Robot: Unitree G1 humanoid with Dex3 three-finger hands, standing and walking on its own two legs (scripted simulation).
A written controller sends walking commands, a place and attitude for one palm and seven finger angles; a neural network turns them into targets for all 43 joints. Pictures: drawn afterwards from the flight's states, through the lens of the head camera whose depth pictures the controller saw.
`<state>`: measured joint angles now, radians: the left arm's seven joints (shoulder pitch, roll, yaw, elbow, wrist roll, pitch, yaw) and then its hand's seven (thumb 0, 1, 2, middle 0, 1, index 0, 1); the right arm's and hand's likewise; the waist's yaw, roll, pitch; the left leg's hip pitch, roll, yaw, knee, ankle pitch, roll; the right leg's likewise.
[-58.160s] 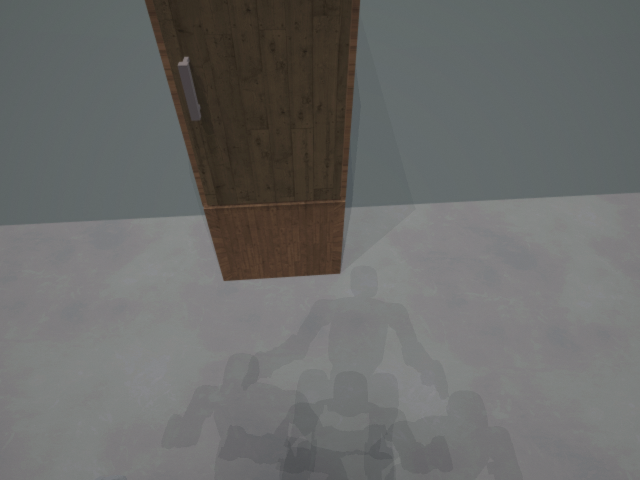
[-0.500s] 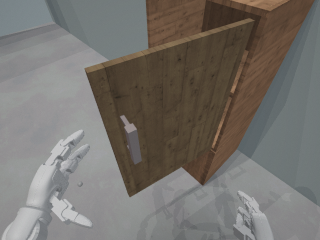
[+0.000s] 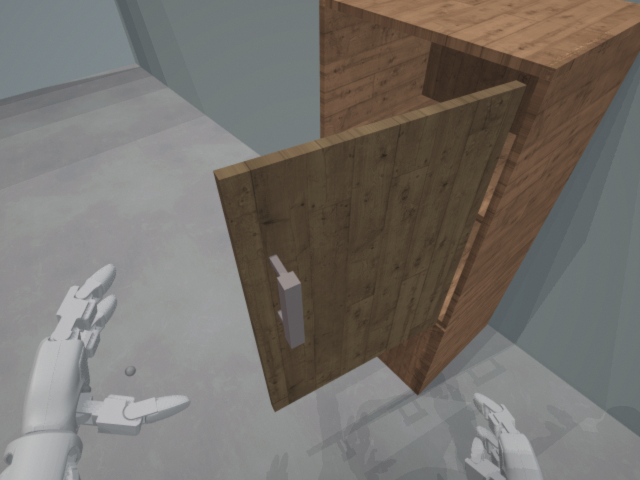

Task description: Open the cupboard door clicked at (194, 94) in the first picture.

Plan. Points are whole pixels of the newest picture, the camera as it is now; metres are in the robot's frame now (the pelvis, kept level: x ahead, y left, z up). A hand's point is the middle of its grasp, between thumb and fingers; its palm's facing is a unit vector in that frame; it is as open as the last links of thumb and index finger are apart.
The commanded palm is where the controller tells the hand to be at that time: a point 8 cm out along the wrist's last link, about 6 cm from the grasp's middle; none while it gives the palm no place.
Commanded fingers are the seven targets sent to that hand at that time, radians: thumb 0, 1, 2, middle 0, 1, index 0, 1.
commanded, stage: draw the hand back to the body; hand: left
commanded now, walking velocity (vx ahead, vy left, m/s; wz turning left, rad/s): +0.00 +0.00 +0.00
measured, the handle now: (285, 302) +0.33 +0.09 +0.05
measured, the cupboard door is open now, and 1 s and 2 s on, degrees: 78 78 78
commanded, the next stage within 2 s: step back with the hand held close in 0.84 s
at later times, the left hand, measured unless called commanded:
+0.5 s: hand (96, 326) +0.21 +0.24 +0.16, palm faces +0.45 -0.79 -0.41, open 8.7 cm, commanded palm +0.16 +0.28 +0.17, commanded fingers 0.00 0.90 0.90 -0.20 -0.30 -0.20 -0.30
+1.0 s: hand (104, 333) +0.20 +0.23 +0.16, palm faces +0.44 -0.80 -0.40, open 7.4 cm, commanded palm +0.15 +0.27 +0.18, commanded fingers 0.00 0.90 0.90 -0.20 -0.30 -0.20 -0.30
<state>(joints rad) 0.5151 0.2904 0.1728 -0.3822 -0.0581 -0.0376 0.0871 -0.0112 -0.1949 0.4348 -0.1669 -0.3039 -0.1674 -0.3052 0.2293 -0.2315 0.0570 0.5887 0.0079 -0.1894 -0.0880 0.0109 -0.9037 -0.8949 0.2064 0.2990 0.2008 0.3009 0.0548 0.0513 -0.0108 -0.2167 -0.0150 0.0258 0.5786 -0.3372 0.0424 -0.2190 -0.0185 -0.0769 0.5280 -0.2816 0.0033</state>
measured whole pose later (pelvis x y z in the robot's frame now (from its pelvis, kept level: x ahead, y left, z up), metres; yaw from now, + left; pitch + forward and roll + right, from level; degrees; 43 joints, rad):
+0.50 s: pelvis +0.01 -0.02 +0.01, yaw -1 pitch -4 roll -1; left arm 0.45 0.33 0.33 -0.35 -0.05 -0.07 0.12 0.01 0.66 0.80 -0.20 -0.30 -0.20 -0.31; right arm 0.18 -0.24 0.02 0.65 0.00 -0.12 -0.07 0.01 -0.91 -0.89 0.21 0.30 0.20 0.30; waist 0.07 0.08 0.02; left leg -0.06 0.00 0.03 0.40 -0.27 0.02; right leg -0.08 0.01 -0.07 0.38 -0.23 -0.02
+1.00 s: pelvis +0.00 -0.03 +0.01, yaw -1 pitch -5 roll -1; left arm 0.44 0.32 0.33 -0.33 -0.06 -0.09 0.11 0.01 0.88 0.90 -0.21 -0.31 -0.21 -0.31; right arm 0.19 -0.23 0.01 0.67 0.01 -0.13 -0.07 0.01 -0.91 -0.89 0.21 0.30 0.20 0.30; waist 0.07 0.08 0.04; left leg -0.06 0.02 0.03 0.40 -0.26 0.00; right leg -0.07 0.03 -0.07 0.36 -0.21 -0.03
